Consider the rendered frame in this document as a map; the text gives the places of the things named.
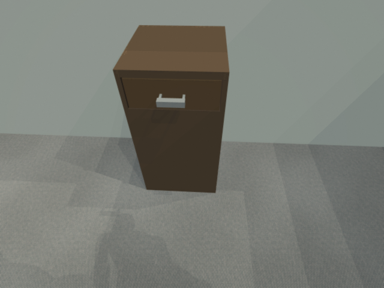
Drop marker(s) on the drawer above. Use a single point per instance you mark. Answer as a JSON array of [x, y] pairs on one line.
[[200, 94]]

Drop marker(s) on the cabinet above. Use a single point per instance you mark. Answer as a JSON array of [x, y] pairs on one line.
[[177, 149]]

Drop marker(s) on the handle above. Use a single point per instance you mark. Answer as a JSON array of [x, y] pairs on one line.
[[170, 102]]

